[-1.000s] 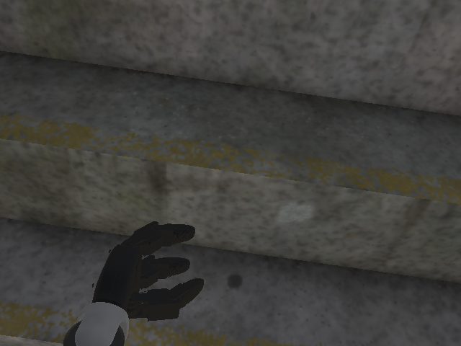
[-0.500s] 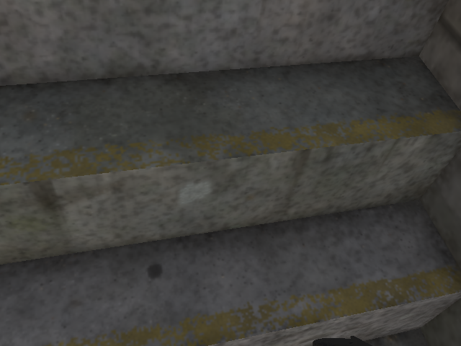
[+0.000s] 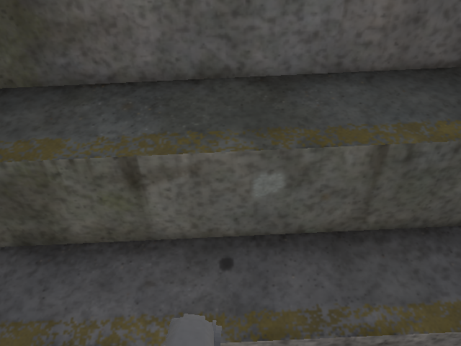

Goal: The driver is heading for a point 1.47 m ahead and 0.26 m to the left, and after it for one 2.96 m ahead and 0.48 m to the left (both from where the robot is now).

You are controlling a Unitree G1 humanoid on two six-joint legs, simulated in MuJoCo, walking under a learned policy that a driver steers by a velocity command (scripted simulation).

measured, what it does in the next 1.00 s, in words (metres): steps to the left: left foot 0.27 m higher, then right foot 0.27 m lower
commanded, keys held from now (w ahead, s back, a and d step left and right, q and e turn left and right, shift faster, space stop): w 1.00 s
